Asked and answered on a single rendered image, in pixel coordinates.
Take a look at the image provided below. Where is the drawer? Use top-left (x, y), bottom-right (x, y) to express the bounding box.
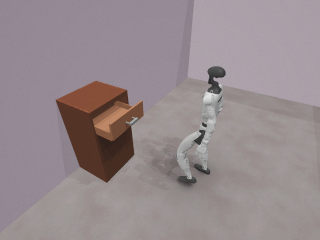
top-left (92, 100), bottom-right (144, 141)

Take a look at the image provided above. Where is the robot left hand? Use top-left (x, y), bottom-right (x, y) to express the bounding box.
top-left (195, 144), bottom-right (207, 159)

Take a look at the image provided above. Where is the cabinet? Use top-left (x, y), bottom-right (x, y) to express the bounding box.
top-left (56, 81), bottom-right (135, 183)

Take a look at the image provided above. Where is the robot right upper arm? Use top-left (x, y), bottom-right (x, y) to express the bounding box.
top-left (219, 84), bottom-right (224, 109)

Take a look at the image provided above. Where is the robot left forearm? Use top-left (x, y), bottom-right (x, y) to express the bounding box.
top-left (201, 120), bottom-right (215, 147)

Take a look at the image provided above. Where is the right robot foot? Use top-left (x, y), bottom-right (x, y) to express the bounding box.
top-left (194, 164), bottom-right (210, 175)

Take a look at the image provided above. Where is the left robot shin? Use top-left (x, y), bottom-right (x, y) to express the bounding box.
top-left (175, 153), bottom-right (192, 179)

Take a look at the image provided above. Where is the robot left upper arm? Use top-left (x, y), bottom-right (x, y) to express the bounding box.
top-left (203, 94), bottom-right (217, 125)

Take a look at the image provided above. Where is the handle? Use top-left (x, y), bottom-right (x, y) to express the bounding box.
top-left (125, 117), bottom-right (139, 126)

